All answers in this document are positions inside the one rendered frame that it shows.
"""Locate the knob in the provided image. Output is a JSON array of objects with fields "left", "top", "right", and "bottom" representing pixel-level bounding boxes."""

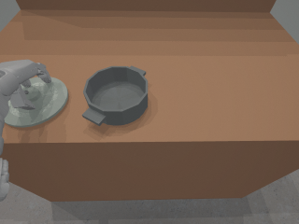
[{"left": 25, "top": 87, "right": 41, "bottom": 102}]

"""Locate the left robot upper arm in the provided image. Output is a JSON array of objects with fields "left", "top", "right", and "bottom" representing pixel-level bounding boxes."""
[{"left": 0, "top": 158, "right": 9, "bottom": 202}]

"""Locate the lid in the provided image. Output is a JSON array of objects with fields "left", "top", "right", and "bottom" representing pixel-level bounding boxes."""
[{"left": 4, "top": 77, "right": 68, "bottom": 128}]

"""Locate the robot left forearm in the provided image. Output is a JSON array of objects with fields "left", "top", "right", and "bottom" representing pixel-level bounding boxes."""
[{"left": 0, "top": 68, "right": 20, "bottom": 156}]

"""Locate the pot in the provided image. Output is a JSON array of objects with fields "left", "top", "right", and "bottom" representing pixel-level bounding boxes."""
[{"left": 82, "top": 65, "right": 148, "bottom": 126}]

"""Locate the left robot hand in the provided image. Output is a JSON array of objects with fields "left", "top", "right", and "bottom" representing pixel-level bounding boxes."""
[{"left": 0, "top": 59, "right": 51, "bottom": 110}]

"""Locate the table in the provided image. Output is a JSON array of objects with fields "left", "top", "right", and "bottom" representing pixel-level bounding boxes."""
[{"left": 0, "top": 0, "right": 299, "bottom": 202}]

